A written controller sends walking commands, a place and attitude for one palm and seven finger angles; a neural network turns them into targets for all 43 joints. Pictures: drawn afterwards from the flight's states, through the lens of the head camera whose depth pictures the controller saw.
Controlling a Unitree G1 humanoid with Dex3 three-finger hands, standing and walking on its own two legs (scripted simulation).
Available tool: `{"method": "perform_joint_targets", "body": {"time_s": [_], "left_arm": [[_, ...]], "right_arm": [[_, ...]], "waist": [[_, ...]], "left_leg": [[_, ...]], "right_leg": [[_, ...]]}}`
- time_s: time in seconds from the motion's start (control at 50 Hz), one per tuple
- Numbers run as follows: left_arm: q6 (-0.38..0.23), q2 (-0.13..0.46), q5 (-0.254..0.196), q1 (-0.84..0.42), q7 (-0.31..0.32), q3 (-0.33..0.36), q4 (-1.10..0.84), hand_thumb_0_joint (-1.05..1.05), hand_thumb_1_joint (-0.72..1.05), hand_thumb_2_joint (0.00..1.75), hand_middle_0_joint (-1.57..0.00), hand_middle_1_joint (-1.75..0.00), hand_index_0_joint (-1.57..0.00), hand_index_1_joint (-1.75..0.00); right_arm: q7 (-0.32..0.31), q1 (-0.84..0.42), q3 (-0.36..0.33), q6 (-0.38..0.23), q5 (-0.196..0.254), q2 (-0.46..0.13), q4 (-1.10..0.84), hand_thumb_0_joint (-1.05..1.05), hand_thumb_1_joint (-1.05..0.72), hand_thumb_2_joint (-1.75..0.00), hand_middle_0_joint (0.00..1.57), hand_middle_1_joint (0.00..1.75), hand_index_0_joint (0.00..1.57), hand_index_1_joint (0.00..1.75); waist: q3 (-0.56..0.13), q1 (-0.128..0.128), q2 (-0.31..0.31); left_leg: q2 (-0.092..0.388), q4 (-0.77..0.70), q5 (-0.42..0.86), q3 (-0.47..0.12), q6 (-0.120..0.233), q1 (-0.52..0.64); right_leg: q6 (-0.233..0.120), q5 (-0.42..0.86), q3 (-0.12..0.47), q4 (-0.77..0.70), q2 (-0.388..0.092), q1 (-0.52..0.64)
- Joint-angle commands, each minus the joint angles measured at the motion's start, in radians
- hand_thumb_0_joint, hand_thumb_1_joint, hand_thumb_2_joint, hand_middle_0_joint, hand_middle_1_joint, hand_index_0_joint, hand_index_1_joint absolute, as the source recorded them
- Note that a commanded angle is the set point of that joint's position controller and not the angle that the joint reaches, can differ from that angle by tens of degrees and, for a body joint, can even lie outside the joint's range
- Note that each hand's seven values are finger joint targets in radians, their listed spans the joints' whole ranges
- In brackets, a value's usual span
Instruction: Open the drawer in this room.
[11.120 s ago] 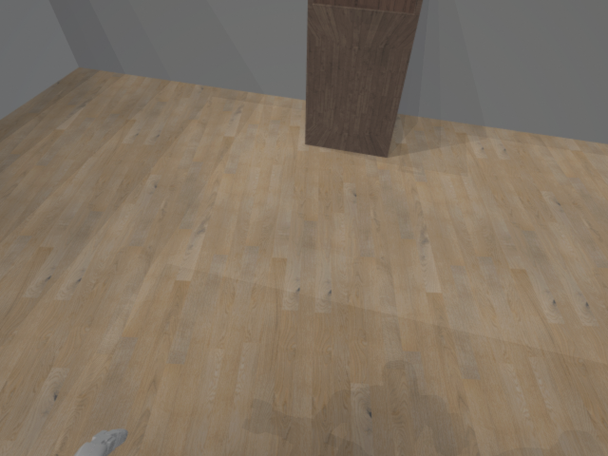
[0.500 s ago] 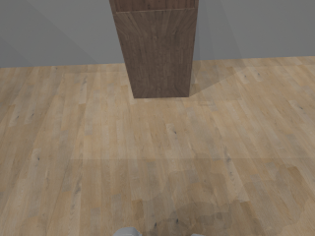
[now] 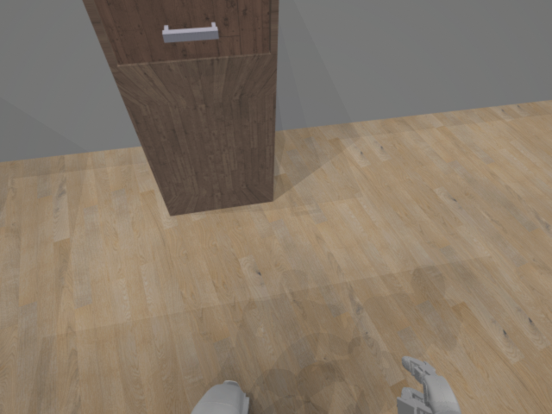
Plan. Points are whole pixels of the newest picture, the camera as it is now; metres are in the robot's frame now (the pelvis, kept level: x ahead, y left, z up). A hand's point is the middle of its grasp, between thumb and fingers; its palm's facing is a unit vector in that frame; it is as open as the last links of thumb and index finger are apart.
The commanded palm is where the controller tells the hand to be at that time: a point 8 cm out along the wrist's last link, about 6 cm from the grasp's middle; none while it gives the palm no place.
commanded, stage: walk to a spot facing it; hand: left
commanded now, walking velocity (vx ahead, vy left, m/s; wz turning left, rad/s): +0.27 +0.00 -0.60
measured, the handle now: (190, 30) +0.92 +0.37 +0.04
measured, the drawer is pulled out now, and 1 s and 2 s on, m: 0.00 0.00 0.00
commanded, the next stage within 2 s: turn to face it in 1.80 s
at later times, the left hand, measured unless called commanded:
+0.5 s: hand (220, 283) +0.34 +0.16 -0.15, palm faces -0.37 -0.91 -0.21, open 7.3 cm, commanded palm none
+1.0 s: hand (234, 283) +0.35 +0.14 -0.17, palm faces -0.52 -0.82 -0.24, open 7.3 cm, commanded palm none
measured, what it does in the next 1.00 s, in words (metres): walks ahead, turning right: left foot, then right foot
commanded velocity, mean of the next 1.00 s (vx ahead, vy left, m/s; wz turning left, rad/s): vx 0.00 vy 0.00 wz -0.60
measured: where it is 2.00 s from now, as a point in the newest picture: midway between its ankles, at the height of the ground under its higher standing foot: outside the picture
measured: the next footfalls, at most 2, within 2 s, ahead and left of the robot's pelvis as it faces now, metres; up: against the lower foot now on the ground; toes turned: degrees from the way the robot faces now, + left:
left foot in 0.04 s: +0.14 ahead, +0.13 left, +0.00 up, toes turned +2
right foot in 0.60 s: +0.17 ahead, -0.12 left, +0.00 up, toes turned -31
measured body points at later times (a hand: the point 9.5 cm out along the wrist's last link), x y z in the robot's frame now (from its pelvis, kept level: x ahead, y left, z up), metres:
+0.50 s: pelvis +0.13 +0.03 +0.00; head +0.18 +0.03 +0.45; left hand +0.36 +0.21 -0.13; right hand +0.00 -0.18 -0.14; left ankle +0.10 +0.13 -0.73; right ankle +0.13 -0.12 -0.69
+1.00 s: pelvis +0.19 +0.00 +0.00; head +0.23 -0.02 +0.44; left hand +0.38 +0.18 -0.15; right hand +0.17 -0.29 -0.12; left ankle +0.28 +0.10 -0.72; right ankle +0.13 -0.10 -0.73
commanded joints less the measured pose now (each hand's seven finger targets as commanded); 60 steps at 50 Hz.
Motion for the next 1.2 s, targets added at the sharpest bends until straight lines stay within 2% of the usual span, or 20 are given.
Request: {"method": "perform_joint_targets", "body": {"time_s": [0.0,0.02,0.04,0.1,0.18,0.34,0.48,0.54,0.56,0.58,0.6,0.66,0.72,0.92,0.98,1.0,1.02,1.04,1.1,1.18], "left_arm": [[-0.021,0.160,-0.033,-0.071,0.002,0.054,-0.093,0.00,0.90,0.90,-0.20,-0.30,-0.20,-0.30],[-0.021,0.111,-0.037,-0.035,-0.008,0.040,-0.105,0.00,0.90,0.90,-0.20,-0.30,-0.20,-0.30],[-0.015,0.136,-0.028,-0.045,-0.006,0.047,-0.106,0.00,0.90,0.90,-0.20,-0.30,-0.20,-0.30],[0.016,0.125,-0.005,-0.127,-0.032,0.055,-0.109,0.00,0.90,0.90,-0.20,-0.30,-0.20,-0.30],[0.058,0.077,-0.010,-0.091,-0.041,0.049,-0.112,0.00,0.90,0.90,-0.20,-0.30,-0.20,-0.30],[0.089,0.075,-0.003,-0.328,-0.043,0.039,-0.194,0.00,0.90,0.90,-0.20,-0.30,-0.20,-0.30],[0.069,0.087,-0.005,-0.432,-0.038,0.031,-0.232,0.00,0.90,0.90,-0.20,-0.30,-0.20,-0.30],[0.040,0.137,-0.006,-0.278,-0.029,0.043,-0.201,0.00,0.90,0.90,-0.20,-0.30,-0.20,-0.30],[0.024,0.219,0.001,-0.159,-0.018,0.059,-0.165,0.00,0.90,0.90,-0.20,-0.30,-0.20,-0.30],[0.021,0.346,-0.009,-0.059,-0.001,0.087,-0.137,0.00,0.90,0.90,-0.20,-0.30,-0.20,-0.30],[0.029,0.356,-0.031,-0.032,0.013,0.086,-0.118,0.00,0.90,0.90,-0.20,-0.30,-0.20,-0.30],[0.045,0.255,-0.031,-0.235,0.027,0.066,-0.175,0.00,0.90,0.90,-0.20,-0.30,-0.20,-0.30],[0.036,0.227,-0.020,-0.306,0.021,0.053,-0.192,0.00,0.90,0.90,-0.20,-0.30,-0.20,-0.30],[0.051,0.249,-0.007,-0.268,0.005,0.072,-0.192,0.00,0.90,0.90,-0.20,-0.30,-0.20,-0.30],[0.061,0.241,-0.018,-0.295,0.005,0.072,-0.194,0.00,0.90,0.90,-0.20,-0.30,-0.20,-0.30],[0.064,0.198,-0.027,-0.283,0.004,0.062,-0.208,0.00,0.90,0.90,-0.20,-0.30,-0.20,-0.30],[0.067,0.139,-0.035,-0.241,-0.007,0.049,-0.222,0.00,0.90,0.90,-0.20,-0.30,-0.20,-0.30],[0.070,0.167,-0.018,-0.238,-0.007,0.052,-0.215,0.00,0.90,0.90,-0.20,-0.30,-0.20,-0.30],[0.081,0.193,-0.007,-0.210,-0.024,0.077,-0.180,0.00,0.90,0.90,-0.20,-0.30,-0.20,-0.30],[0.089,0.156,-0.012,-0.215,-0.037,0.065,-0.179,0.00,0.90,0.90,-0.20,-0.30,-0.20,-0.30]], "right_arm": [[-0.041,0.375,-0.072,-0.057,-0.013,-0.273,0.018,0.00,-0.90,-0.90,0.20,0.30,0.20,0.30],[-0.041,0.440,-0.072,-0.053,-0.013,-0.330,0.034,0.00,-0.90,-0.90,0.20,0.30,0.20,0.30],[-0.039,0.369,-0.057,-0.039,-0.008,-0.291,0.012,0.00,-0.90,-0.90,0.20,0.30,0.20,0.30],[-0.038,0.207,-0.017,-0.047,-0.011,-0.141,-0.024,0.00,-0.90,-0.90,0.20,0.30,0.20,0.30],[-0.048,0.224,-0.012,-0.056,-0.009,-0.119,0.007,0.00,-0.90,-0.90,0.20,0.30,0.20,0.30],[-0.047,0.334,-0.030,-0.038,-0.012,-0.135,0.057,0.00,-0.90,-0.90,0.20,0.30,0.20,0.30],[-0.039,0.390,-0.053,-0.016,-0.021,-0.174,0.075,0.00,-0.90,-0.90,0.20,0.30,0.20,0.30],[-0.032,0.379,-0.064,-0.013,-0.009,-0.202,0.057,0.00,-0.90,-0.90,0.20,0.30,0.20,0.30],[-0.023,0.384,-0.060,-0.007,0.002,-0.183,0.034,0.00,-0.90,-0.90,0.20,0.30,0.20,0.30],[-0.020,0.329,-0.038,0.002,0.006,-0.103,-0.029,0.00,-0.90,-0.90,0.20,0.30,0.20,0.30],[-0.039,0.255,-0.032,0.010,0.012,-0.115,-0.051,0.00,-0.90,-0.90,0.20,0.30,0.20,0.30],[-0.037,0.206,-0.035,0.027,0.002,-0.119,-0.040,0.00,-0.90,-0.90,0.20,0.30,0.20,0.30],[-0.038,0.239,-0.034,0.048,-0.008,-0.101,-0.019,0.00,-0.90,-0.90,0.20,0.30,0.20,0.30],[-0.041,0.119,-0.034,0.029,0.006,-0.099,-0.084,0.00,-0.90,-0.90,0.20,0.30,0.20,0.30],[-0.050,0.194,-0.037,0.014,0.009,-0.122,-0.063,0.00,-0.90,-0.90,0.20,0.30,0.20,0.30],[-0.054,0.224,-0.045,0.002,0.005,-0.176,-0.055,0.00,-0.90,-0.90,0.20,0.30,0.20,0.30],[-0.051,0.223,-0.062,-0.002,-0.007,-0.272,-0.070,0.00,-0.90,-0.90,0.20,0.30,0.20,0.30],[-0.049,0.218,-0.063,0.011,-0.009,-0.296,-0.080,0.00,-0.90,-0.90,0.20,0.30,0.20,0.30],[-0.053,0.077,-0.036,0.005,-0.014,-0.191,-0.121,0.00,-0.90,-0.90,0.20,0.30,0.20,0.30],[-0.050,0.149,-0.039,-0.002,-0.010,-0.171,-0.093,0.00,-0.90,-0.90,0.20,0.30,0.20,0.30]], "waist": [[-0.288,-0.232,0.188],[-0.323,-0.215,0.386],[-0.242,-0.186,0.254],[-0.006,-0.104,0.142],[-0.079,-0.058,0.143],[-0.031,-0.115,0.128],[-0.039,-0.157,0.196],[-0.132,-0.074,0.162],[-0.226,-0.023,0.009],[-0.295,0.012,-0.252],[-0.321,0.022,-0.200],[-0.185,-0.052,-0.103],[-0.108,-0.114,-0.090],[-0.143,-0.089,-0.178],[-0.188,-0.133,-0.137],[-0.224,-0.142,0.003],[-0.221,-0.131,0.309],[-0.191,-0.138,0.274],[-0.080,-0.074,0.202],[-0.102,-0.090,0.181]], "left_leg": [[0.223,-0.256,0.122,-0.241,0.084,0.728],[0.461,-0.339,0.226,-0.522,0.163,0.777],[0.487,-0.381,0.170,-0.532,0.212,0.627],[0.354,-0.442,0.137,-0.273,0.178,0.285],[0.279,-0.381,0.489,0.002,0.158,0.304],[0.303,-0.355,0.569,0.104,0.177,0.421],[0.329,-0.239,0.716,0.186,0.158,0.486],[0.312,0.019,0.828,0.251,0.085,0.461],[0.275,0.253,0.584,0.278,0.034,0.233],[0.076,0.546,-0.332,0.247,-0.036,-0.095],[0.067,0.631,-0.424,0.067,-0.022,-0.116],[0.121,0.572,-0.234,-0.017,-0.023,-0.123],[0.086,0.460,-0.164,0.001,-0.037,-0.024],[-0.010,0.080,-0.138,0.009,-0.018,0.112],[-0.016,-0.213,0.027,0.011,-0.003,0.297],[0.103,-0.340,0.120,-0.098,0.034,0.464],[0.394,-0.383,0.371,-0.353,0.131,0.581],[0.476,-0.362,0.435,-0.357,0.213,0.471],[0.319,-0.372,0.371,-0.139,0.179,0.328],[0.263,-0.341,0.450,0.007,0.162,0.406]], "right_leg": [[-0.018,0.295,-0.023,0.533,-0.016,-0.390],[0.024,-0.207,-0.112,0.811,0.036,-0.573],[0.020,-0.196,-0.079,0.905,-0.035,-0.576],[0.044,-0.031,-0.145,0.944,-0.126,-0.560],[0.071,0.074,-0.192,0.911,-0.134,-0.526],[0.098,0.150,-0.237,0.698,-0.163,-0.625],[0.064,0.041,-0.318,0.379,-0.114,-0.492],[0.026,0.170,-0.335,0.138,-0.072,-0.248],[-0.022,0.525,-0.200,0.086,-0.186,0.047],[-0.166,1.185,0.201,0.115,-0.476,0.250],[-0.239,1.341,0.162,0.130,-0.507,0.239],[-0.171,0.881,0.038,0.068,-0.366,0.056],[-0.135,0.798,-0.020,0.014,-0.300,-0.158],[-0.140,0.641,0.124,0.040,-0.241,-0.193],[-0.072,0.617,0.131,0.144,-0.197,-0.227],[-0.019,0.450,0.076,0.253,-0.118,-0.356],[0.052,-0.119,-0.075,0.482,0.009,-0.584],[0.071,-0.247,-0.114,0.695,-0.025,-0.567],[0.097,-0.088,-0.129,0.876,-0.070,-0.561],[0.120,0.003,-0.176,0.890,-0.089,-0.575]]}}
